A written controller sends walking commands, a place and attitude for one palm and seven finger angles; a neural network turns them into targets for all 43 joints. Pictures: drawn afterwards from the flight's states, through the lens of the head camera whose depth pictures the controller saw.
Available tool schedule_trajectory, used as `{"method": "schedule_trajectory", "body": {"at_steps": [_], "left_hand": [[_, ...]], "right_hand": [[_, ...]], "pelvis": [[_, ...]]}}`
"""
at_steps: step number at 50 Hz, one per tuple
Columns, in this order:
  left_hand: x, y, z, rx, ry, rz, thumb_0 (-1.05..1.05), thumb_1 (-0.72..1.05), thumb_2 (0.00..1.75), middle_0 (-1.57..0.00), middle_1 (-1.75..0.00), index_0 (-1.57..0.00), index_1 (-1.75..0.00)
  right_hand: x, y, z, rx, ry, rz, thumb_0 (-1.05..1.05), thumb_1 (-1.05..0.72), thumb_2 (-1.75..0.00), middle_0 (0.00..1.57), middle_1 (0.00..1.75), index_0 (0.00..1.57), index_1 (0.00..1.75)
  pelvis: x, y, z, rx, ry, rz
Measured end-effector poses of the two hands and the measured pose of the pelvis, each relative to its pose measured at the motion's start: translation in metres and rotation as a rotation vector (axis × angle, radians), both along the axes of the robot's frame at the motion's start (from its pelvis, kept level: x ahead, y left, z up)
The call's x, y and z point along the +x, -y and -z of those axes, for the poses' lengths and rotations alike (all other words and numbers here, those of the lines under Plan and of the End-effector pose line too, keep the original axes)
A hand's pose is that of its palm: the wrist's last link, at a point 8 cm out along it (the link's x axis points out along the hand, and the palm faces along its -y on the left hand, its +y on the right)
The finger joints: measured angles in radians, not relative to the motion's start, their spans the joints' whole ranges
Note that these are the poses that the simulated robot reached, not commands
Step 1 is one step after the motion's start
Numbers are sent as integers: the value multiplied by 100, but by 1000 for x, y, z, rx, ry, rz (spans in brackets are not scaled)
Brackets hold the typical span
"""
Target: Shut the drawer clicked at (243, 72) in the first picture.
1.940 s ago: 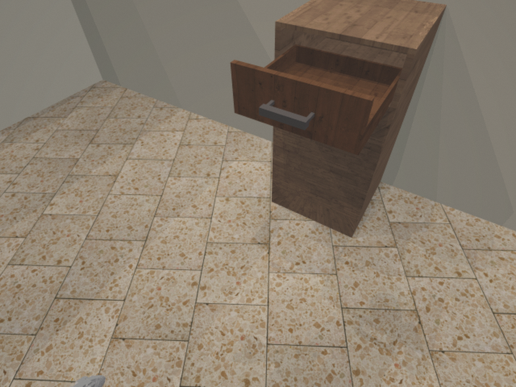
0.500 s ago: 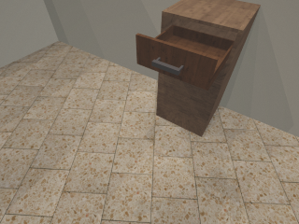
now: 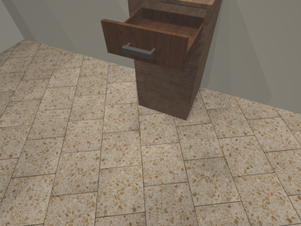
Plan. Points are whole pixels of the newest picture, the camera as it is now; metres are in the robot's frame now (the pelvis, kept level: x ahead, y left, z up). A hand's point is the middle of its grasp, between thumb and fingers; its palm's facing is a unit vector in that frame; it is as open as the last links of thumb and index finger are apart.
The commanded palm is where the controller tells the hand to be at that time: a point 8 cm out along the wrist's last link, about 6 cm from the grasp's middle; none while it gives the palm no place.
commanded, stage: turn to face it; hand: left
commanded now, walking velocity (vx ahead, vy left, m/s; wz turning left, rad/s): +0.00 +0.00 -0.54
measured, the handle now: (139, 49) +0.78 +0.12 +0.03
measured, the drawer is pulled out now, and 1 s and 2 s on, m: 0.29 0.29 0.29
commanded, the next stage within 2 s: take the last steps up to it in 0.60 s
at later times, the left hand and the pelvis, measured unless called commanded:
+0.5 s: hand out of the picture +0.05 +0.20 -0.14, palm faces -0.08 -0.97 -0.25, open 7.4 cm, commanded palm none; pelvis -0.01 +0.01 +0.02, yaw -11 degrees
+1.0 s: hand out of the picture +0.11 +0.23 -0.15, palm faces -0.35 -0.92 -0.17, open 7.4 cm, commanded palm none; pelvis +0.01 +0.07 +0.02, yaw -20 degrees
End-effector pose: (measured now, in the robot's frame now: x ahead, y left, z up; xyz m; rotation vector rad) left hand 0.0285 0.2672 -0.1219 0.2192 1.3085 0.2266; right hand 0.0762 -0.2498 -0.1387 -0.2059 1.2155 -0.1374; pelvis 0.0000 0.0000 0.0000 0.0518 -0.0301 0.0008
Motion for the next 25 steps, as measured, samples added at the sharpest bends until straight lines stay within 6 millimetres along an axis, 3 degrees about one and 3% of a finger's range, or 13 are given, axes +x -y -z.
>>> {"method": "schedule_trajectory", "body": {"at_steps": [4,12,19,25], "left_hand": [[-2,21,0,7,17,21,1,91,90,-20,-30,-20,-30],[-12,43,-19,-12,-26,44,1,91,90,-20,-30,-20,-30],[1,37,-19,-20,-2,90,1,91,90,-20,-30,-20,-30],[17,21,-12,-40,29,138,1,91,90,-20,-30,-20,-30]], "right_hand": [[-15,12,16,27,-32,42,1,-90,-89,20,29,20,30],[-25,24,-10,27,-8,106,1,-91,-89,20,29,20,30],[-34,27,-20,-10,23,167,1,-91,-89,20,29,20,30],[-41,10,-29,-34,49,203,1,-91,-89,20,29,19,29]], "pelvis": [[-4,12,6,-16,-5,17],[-9,20,-17,-3,-43,84],[-10,12,-20,-20,-54,142],[-11,-7,-19,-40,-55,184]]}}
